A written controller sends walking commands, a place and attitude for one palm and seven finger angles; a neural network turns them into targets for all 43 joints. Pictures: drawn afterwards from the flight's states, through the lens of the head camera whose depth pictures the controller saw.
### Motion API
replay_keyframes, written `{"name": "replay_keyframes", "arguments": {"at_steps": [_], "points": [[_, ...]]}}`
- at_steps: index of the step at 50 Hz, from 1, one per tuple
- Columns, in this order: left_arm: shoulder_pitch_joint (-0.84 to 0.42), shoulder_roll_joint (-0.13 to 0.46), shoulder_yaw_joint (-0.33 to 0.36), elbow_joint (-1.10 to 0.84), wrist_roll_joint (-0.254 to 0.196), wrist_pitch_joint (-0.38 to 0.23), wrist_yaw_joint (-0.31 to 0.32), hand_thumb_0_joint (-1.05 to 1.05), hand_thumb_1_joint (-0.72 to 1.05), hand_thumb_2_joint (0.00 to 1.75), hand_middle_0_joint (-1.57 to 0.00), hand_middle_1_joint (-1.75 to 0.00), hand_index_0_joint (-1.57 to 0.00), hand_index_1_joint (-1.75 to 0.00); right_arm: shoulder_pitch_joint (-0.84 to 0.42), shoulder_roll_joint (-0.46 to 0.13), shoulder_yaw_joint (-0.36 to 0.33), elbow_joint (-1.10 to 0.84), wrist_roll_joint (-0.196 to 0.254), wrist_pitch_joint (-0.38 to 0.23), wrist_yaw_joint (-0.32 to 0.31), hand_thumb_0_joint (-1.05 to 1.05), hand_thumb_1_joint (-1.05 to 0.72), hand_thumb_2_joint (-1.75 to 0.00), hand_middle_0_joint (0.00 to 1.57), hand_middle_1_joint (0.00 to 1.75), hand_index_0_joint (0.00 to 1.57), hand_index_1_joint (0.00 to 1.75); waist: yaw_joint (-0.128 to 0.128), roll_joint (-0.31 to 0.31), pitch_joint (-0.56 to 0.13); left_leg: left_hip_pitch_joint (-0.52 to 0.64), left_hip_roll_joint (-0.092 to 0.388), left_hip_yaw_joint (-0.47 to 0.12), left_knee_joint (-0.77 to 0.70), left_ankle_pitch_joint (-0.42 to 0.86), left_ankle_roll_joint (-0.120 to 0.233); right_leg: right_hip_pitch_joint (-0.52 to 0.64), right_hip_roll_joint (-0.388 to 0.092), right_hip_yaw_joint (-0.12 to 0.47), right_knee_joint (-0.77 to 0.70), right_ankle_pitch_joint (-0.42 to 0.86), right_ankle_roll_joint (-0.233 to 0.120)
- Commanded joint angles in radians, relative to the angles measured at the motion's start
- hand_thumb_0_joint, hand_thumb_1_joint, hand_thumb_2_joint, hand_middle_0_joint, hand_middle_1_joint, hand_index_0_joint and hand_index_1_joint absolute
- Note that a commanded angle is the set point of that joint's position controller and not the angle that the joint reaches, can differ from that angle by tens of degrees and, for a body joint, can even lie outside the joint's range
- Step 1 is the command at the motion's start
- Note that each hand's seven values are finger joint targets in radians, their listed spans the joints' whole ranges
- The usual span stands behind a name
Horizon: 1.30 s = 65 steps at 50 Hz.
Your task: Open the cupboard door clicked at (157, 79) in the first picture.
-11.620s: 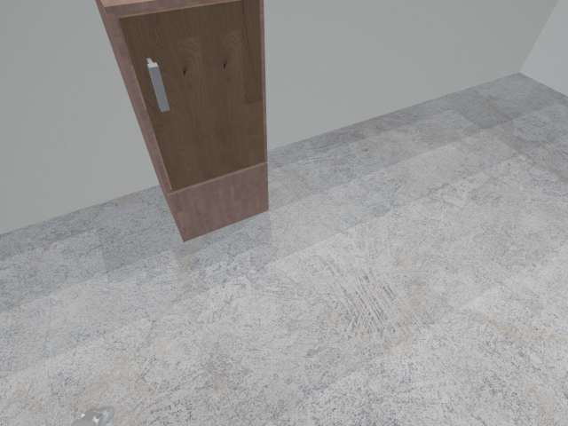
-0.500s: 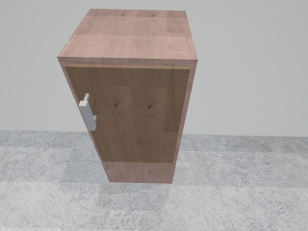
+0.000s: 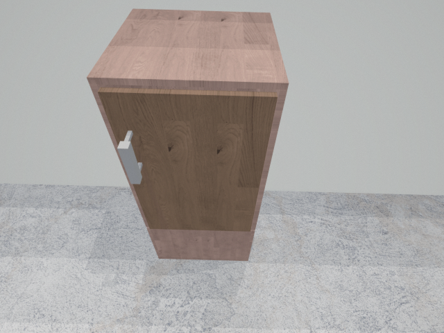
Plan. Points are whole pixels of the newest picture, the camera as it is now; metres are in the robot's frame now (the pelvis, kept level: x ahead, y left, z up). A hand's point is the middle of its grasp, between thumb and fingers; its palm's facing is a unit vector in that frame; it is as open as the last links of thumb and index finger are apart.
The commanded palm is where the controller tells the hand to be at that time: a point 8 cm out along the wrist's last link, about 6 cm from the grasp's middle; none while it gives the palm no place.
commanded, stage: look again from close up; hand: left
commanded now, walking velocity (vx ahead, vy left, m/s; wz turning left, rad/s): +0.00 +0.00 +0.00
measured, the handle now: (132, 157) +0.50 +0.26 -0.02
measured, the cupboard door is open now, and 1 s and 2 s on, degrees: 0 0 0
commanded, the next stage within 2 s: raise the hand with hooked fingers in 0.02 s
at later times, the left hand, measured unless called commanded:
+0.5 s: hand (138, 316) +0.16 +0.16 -0.04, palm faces -0.02 -1.00 +0.03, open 8.3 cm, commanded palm +0.12 +0.24 -0.05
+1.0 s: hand (97, 301) +0.17 +0.23 -0.03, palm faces +0.09 -1.00 -0.03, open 11.3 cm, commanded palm +0.14 +0.28 -0.03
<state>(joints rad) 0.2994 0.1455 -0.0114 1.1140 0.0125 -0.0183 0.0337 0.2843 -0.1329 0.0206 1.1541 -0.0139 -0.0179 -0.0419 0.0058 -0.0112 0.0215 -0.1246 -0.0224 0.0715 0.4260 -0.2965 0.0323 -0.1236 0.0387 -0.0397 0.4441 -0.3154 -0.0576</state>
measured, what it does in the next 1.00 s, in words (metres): lowers itself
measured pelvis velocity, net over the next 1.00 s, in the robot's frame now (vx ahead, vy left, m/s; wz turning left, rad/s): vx -0.07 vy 0.00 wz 0.02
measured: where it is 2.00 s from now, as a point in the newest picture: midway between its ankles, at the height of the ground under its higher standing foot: outside the picture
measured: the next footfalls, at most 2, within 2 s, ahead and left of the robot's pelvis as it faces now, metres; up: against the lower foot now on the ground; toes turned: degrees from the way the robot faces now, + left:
none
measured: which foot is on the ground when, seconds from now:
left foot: down 0.00-1.00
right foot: down 0.00-1.00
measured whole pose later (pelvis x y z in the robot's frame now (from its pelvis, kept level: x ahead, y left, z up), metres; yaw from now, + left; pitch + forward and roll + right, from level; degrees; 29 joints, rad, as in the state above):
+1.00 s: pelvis -0.07 +0.00 -0.07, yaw +1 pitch +14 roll -2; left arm 0.24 0.28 0.28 0.13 -0.32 -0.30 -0.29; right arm 0.31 -0.21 0.03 0.58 0.02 -0.19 -0.06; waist -0.02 0.03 -0.12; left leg -0.84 0.01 0.03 1.06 -0.46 0.04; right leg -0.79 0.04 -0.11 1.01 -0.46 -0.07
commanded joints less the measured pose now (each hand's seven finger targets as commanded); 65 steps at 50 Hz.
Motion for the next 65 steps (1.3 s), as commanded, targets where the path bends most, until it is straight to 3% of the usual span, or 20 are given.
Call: {"name": "replay_keyframes", "arguments": {"at_steps": [1, 5, 6, 7, 8, 9, 10, 14, 17, 19, 21, 24, 31, 35, 39, 42, 45, 52, 59, 65], "points": [[0.065, 0.099, 0.018, -0.028, -0.001, -0.011, 0.011, 0.00, 0.90, 0.90, -0.20, -0.30, -0.20, -0.30, 0.058, -0.098, -0.014, -0.021, 0.002, -0.017, -0.006, 0.00, -0.90, -0.90, 0.20, 0.30, 0.20, 0.30, -0.003, 0.007, 0.044, -0.032, 0.134, -0.117, -0.065, 0.239, 0.019, -0.032, -0.145, 0.129, -0.058, 0.304, -0.005], [0.062, 0.099, 0.019, -0.027, -0.001, -0.011, 0.011, 0.00, 0.90, 0.90, -0.20, -0.30, -0.20, -0.30, 0.055, -0.104, -0.015, -0.020, 0.002, -0.018, -0.007, 0.00, -0.90, -0.90, 0.20, 0.30, 0.20, 0.30, -0.002, 0.002, 0.038, -0.025, 0.136, -0.117, -0.066, 0.255, 0.020, -0.031, -0.146, 0.126, -0.055, 0.317, -0.004], [0.141, 0.109, 0.021, 0.006, 0.013, -0.038, 0.052, 0.00, 0.90, 0.90, -0.20, -0.30, -0.20, -0.30, -0.033, -0.127, -0.022, -0.096, 0.014, -0.024, 0.004, 0.00, -0.90, -0.90, 0.20, 0.30, 0.20, 0.30, 0.026, -0.005, 0.075, -0.114, 0.130, -0.065, 0.174, 0.413, -0.015, -0.069, -0.202, 0.168, -0.042, 0.822, 0.061], [-0.567, 0.316, 0.091, -1.542, -0.199, -0.234, 0.036, 0.00, 0.88, 0.89, -0.20, -0.32, -0.20, -0.32, 0.022, -0.315, -0.053, -0.447, 0.057, -0.174, -0.030, 0.00, -0.90, -0.90, 0.20, 0.30, 0.20, 0.30, -0.101, 0.214, -0.425, 0.166, 0.038, -0.094, 0.030, 0.609, 0.005, 0.007, -0.113, 0.098, 0.058, 0.704, 0.025], [-0.196, 0.241, 0.090, -1.293, -0.119, -0.169, 0.075, 0.00, 0.85, 0.88, -0.20, -0.33, -0.20, -0.33, -0.063, -0.210, -0.018, -0.390, 0.038, -0.267, -0.053, 0.00, -0.90, -0.90, 0.20, 0.30, 0.20, 0.30, -0.015, 0.395, -0.431, 0.313, 0.090, -0.093, -0.013, 0.805, 0.002, -0.074, -0.046, 0.058, 0.121, 0.341, 0.002], [-0.154, 0.180, 0.052, -1.219, -0.130, -0.113, 0.125, 0.00, 0.83, 0.87, -0.21, -0.34, -0.21, -0.34, -0.055, -0.209, -0.048, -0.334, 0.044, -0.289, -0.054, 0.00, -0.90, -0.90, 0.20, 0.30, 0.20, 0.30, -0.035, 0.322, -0.350, 0.211, 0.099, -0.101, 0.012, 0.779, -0.039, -0.156, -0.051, 0.013, 0.138, 0.134, 0.020], [0.125, -0.053, -0.066, -0.946, -0.136, -0.012, 0.108, 0.00, 0.81, 0.86, -0.21, -0.36, -0.21, -0.36, -0.020, -0.165, -0.049, -0.319, 0.060, -0.279, -0.043, 0.00, -0.90, -0.90, 0.20, 0.30, 0.20, 0.30, -0.052, 0.151, -0.189, 0.113, 0.114, -0.113, 0.018, 0.683, -0.020, -0.231, -0.057, -0.012, 0.123, 0.095, 0.034], [0.006, 0.063, 0.049, -1.002, -0.157, -0.180, 0.013, 0.00, 0.71, 0.82, -0.21, -0.42, -0.21, -0.42, -0.050, -0.269, -0.081, -0.491, 0.031, -0.296, -0.034, 0.00, -0.90, -0.90, 0.20, 0.30, 0.20, 0.30, -0.079, -0.217, -0.054, -0.206, 0.028, -0.118, 0.207, 0.249, 0.008, -0.358, -0.059, -0.024, 0.115, 0.217, 0.046], [0.220, 0.006, 0.104, -0.832, -0.216, -0.368, -0.132, 0.00, 0.64, 0.79, -0.22, -0.47, -0.22, -0.47, -0.115, -0.257, -0.092, -0.568, 0.017, -0.296, -0.007, 0.00, -0.90, -0.90, 0.20, 0.30, 0.20, 0.30, 0.018, -0.401, -0.081, -0.486, 0.005, -0.102, 0.320, 0.067, -0.019, -0.447, -0.056, -0.001, 0.245, 0.111, 0.060], [0.316, 0.090, 0.217, -0.816, -0.269, -0.478, -0.269, 0.00, 0.60, 0.77, -0.22, -0.50, -0.22, -0.50, -0.137, -0.261, -0.105, -0.629, 0.023, -0.287, 0.025, 0.00, -0.90, -0.90, 0.20, 0.30, 0.20, 0.30, 0.085, -0.232, -0.177, -0.559, -0.020, -0.074, 0.388, 0.071, -0.044, -0.382, -0.076, 0.064, 0.328, 0.201, 0.042], [0.233, 0.165, 0.280, -0.849, -0.296, -0.556, -0.384, 0.00, 0.55, 0.75, -0.22, -0.53, -0.22, -0.53, -0.162, -0.266, -0.104, -0.692, 0.030, -0.272, 0.038, 0.00, -0.90, -0.90, 0.20, 0.30, 0.20, 0.30, 0.081, -0.026, -0.247, -0.611, -0.033, -0.043, 0.462, 0.063, -0.055, -0.386, -0.093, 0.104, 0.399, 0.218, 0.027], [0.091, 0.247, 0.321, -1.001, -0.290, -0.528, -0.379, 0.00, 0.48, 0.72, -0.23, -0.57, -0.23, -0.57, -0.193, -0.252, -0.100, -0.786, 0.035, -0.229, 0.035, 0.00, -0.90, -0.90, 0.20, 0.30, 0.20, 0.30, 0.085, 0.037, -0.294, -0.700, -0.036, -0.024, 0.524, -0.029, -0.031, -0.424, -0.089, 0.171, 0.403, 0.007, 0.029], [-0.242, 0.216, 0.227, -1.421, -0.289, -0.651, -0.278, 0.00, 0.32, 0.65, -0.24, -0.68, -0.24, -0.68, -0.118, -0.215, -0.078, -0.786, 0.024, -0.240, -0.007, 0.00, -0.90, -0.90, 0.20, 0.30, 0.20, 0.30, -0.047, 0.122, -0.395, -0.642, 0.022, -0.084, 0.630, -0.058, 0.012, -0.585, -0.042, 0.173, 0.424, -0.158, 0.026], [-0.261, 0.238, 0.159, -1.269, -0.294, -0.595, -0.371, 0.00, 0.22, 0.61, -0.25, -0.74, -0.25, -0.74, -0.106, -0.250, -0.050, -0.728, 0.037, -0.263, -0.030, 0.00, -0.90, -0.90, 0.20, 0.30, 0.20, 0.30, -0.101, 0.094, -0.285, -0.704, 0.034, -0.110, 0.648, -0.116, 0.015, -0.657, -0.030, 0.148, 0.410, -0.218, 0.034], [-0.155, 0.306, 0.261, -1.039, -0.323, -0.373, -0.441, 0.00, 0.13, 0.57, -0.25, -0.80, -0.25, -0.80, -0.118, -0.261, -0.039, -0.743, 0.062, -0.251, -0.048, 0.00, -0.90, -0.90, 0.20, 0.30, 0.20, 0.30, -0.037, -0.003, -0.289, -0.767, 0.022, -0.106, 0.606, -0.137, 0.013, -0.556, -0.046, 0.178, 0.336, -0.300, 0.050], [-0.126, 0.344, 0.381, -1.107, -0.377, -0.257, -0.416, 0.00, 0.06, 0.54, -0.26, -0.84, -0.26, -0.84, -0.138, -0.247, -0.039, -0.785, 0.066, -0.236, -0.047, 0.00, -0.90, -0.90, 0.20, 0.30, 0.20, 0.30, 0.029, -0.034, -0.415, -0.718, 0.008, -0.100, 0.559, -0.063, 0.005, -0.404, -0.071, 0.177, 0.316, -0.215, 0.060], [-0.097, 0.337, 0.452, -1.198, -0.398, -0.292, -0.339, 0.00, -0.01, 0.51, -0.27, -0.88, -0.27, -0.88, -0.122, -0.217, -0.040, -0.773, 0.052, -0.237, -0.034, 0.00, -0.90, -0.90, 0.20, 0.30, 0.20, 0.30, 0.066, 0.026, -0.464, -0.644, 0.019, -0.108, 0.520, 0.053, -0.005, -0.361, -0.053, 0.116, 0.380, -0.006, 0.048], [-0.169, 0.268, 0.315, -1.104, -0.313, -0.465, -0.338, 0.00, -0.17, 0.44, -0.28, -0.99, -0.28, -0.99, -0.071, -0.257, -0.055, -0.718, 0.036, -0.254, -0.012, 0.00, -0.90, -0.90, 0.20, 0.30, 0.20, 0.30, -0.036, 0.028, -0.284, -0.636, 0.030, -0.125, 0.506, -0.023, 0.001, -0.611, -0.016, 0.020, 0.443, -0.072, 0.035], [-0.219, 0.407, 0.428, -1.176, -0.375, -0.418, -0.428, 0.00, -0.34, 0.37, -0.29, -1.10, -0.29, -1.10, -0.037, -0.291, -0.064, -0.736, 0.054, -0.269, -0.037, 0.00, -0.90, -0.90, 0.20, 0.30, 0.20, 0.30, 0.007, 0.122, -0.465, -0.466, 0.030, -0.142, 0.457, 0.100, -0.013, -0.518, -0.006, 0.000, 0.441, 0.032, 0.020], [-0.252, 0.372, 0.431, -1.133, -0.368, -0.405, -0.374, 0.00, -0.48, 0.31, -0.30, -1.18, -0.30, -1.18, -0.038, -0.278, -0.052, -0.728, 0.046, -0.248, -0.027, 0.00, -0.90, -0.90, 0.20, 0.30, 0.20, 0.30, -0.008, 0.116, -0.356, -0.434, 0.042, -0.161, 0.423, 0.170, -0.041, -0.560, 0.002, -0.037, 0.438, 0.060, 0.018]]}}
